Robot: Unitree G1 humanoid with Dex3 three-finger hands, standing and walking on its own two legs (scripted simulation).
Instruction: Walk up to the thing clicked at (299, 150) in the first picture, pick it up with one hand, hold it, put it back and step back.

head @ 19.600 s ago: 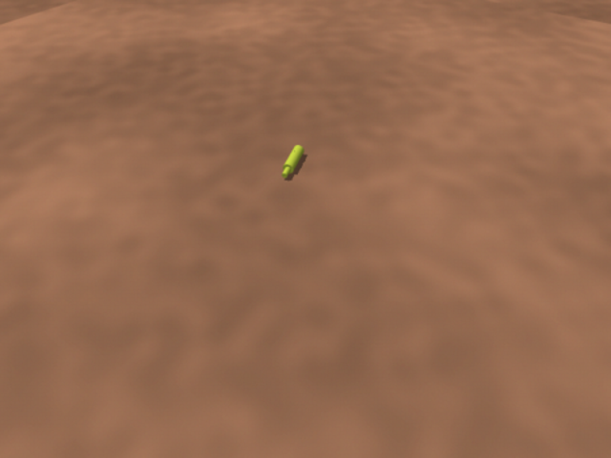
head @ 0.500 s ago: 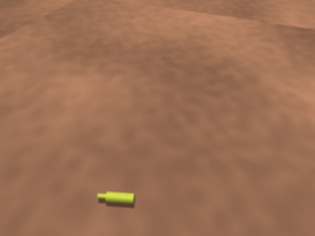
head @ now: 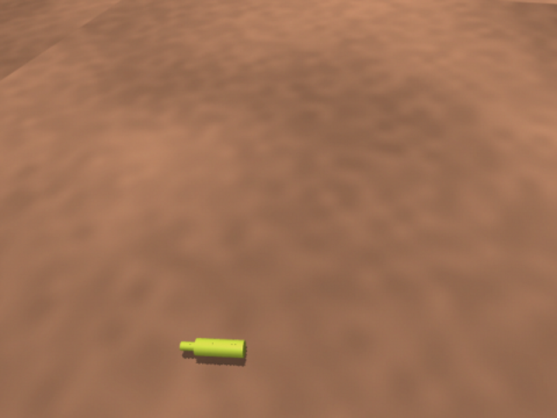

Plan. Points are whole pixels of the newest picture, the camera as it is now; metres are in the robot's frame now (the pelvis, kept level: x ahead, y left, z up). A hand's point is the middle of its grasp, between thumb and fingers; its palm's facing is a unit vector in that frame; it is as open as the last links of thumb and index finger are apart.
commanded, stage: walk up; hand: left
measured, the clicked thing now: (212, 347) +0.45 +0.30 -0.74
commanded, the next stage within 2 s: stand in 0.74 s
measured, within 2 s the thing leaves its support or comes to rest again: neither
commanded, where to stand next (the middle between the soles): +0.06 +0.03 m, yaw +0 degrees
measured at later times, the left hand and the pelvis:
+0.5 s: hand out of the picture +0.09 +0.29 -0.15, palm faces +0.02 -0.94 -0.35, open 7.4 cm; pelvis +0.00 +0.03 +0.00, yaw +2 degrees
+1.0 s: hand out of the picture +0.05 +0.29 -0.15, palm faces +0.00 -0.94 -0.35, open 7.4 cm; pelvis +0.00 +0.03 +0.01, yaw +1 degrees
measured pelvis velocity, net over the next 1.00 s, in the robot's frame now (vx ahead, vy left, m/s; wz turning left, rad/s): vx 0.00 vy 0.03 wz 0.03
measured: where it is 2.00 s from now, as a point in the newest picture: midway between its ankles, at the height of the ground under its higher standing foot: outside the picture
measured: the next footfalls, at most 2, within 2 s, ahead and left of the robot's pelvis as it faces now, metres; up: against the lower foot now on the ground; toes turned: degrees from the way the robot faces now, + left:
left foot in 0.18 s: +0.04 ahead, +0.16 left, +0.00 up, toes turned +1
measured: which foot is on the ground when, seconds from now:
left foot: up 0.00-0.16, down 0.18-1.00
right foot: down 0.00-1.00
